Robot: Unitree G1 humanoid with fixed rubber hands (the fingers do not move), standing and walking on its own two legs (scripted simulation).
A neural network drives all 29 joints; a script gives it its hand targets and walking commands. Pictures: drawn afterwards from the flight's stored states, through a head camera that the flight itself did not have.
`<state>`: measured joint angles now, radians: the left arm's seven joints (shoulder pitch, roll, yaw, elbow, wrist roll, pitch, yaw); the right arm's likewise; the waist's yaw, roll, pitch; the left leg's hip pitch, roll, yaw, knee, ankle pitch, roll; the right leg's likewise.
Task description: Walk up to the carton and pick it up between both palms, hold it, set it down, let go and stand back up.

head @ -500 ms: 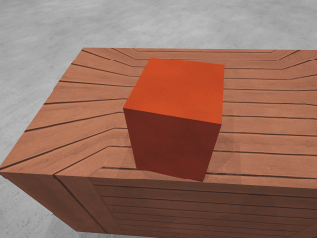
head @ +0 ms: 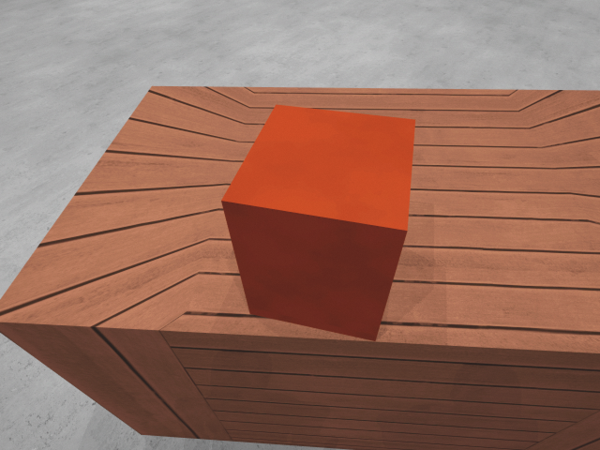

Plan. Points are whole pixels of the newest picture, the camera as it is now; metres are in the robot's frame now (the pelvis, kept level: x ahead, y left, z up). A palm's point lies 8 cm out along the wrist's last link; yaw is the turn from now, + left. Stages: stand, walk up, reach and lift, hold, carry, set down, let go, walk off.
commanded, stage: stand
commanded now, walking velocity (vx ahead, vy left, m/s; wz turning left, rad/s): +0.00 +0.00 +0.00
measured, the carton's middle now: (326, 224) +0.42 -0.01 +0.08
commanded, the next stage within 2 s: none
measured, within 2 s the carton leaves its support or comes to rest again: neither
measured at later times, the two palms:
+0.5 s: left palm out of the picture -0.02 +0.21 -0.15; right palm out of the picture -0.04 -0.19 -0.15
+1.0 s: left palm out of the picture -0.02 +0.21 -0.15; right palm out of the picture -0.03 -0.19 -0.15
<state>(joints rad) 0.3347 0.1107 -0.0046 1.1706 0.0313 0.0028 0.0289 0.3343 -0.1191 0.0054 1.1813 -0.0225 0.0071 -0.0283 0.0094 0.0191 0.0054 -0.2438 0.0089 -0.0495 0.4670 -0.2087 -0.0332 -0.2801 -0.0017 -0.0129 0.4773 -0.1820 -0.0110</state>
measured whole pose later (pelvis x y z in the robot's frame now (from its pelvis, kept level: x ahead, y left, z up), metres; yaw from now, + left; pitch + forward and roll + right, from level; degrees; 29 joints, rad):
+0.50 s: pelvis +0.01 +0.00 +0.00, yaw +0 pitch -1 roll +0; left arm 0.31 0.11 0.00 1.18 0.02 0.00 0.03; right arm 0.34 -0.10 0.01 1.18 -0.02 0.00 -0.03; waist 0.00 0.02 0.02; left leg -0.22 0.01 -0.05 0.47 -0.23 -0.03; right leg -0.25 0.00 0.00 0.47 -0.19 -0.01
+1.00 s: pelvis +0.02 +0.01 +0.00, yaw +0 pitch -2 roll +0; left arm 0.31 0.10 0.00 1.19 0.02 0.00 0.04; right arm 0.34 -0.10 0.01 1.19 -0.02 0.00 -0.04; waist 0.00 0.02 0.03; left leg -0.19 0.01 -0.05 0.46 -0.24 -0.03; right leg -0.23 0.00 0.00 0.46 -0.21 0.00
